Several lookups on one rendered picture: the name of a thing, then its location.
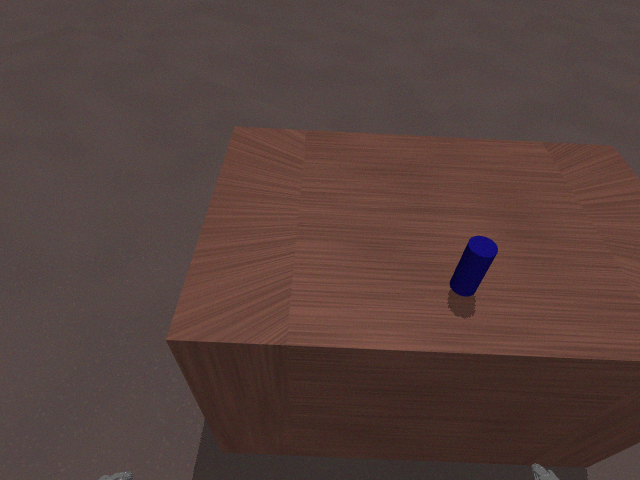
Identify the can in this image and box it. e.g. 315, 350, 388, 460
450, 236, 498, 297

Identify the right robot hand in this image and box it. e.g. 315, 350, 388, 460
531, 463, 559, 480

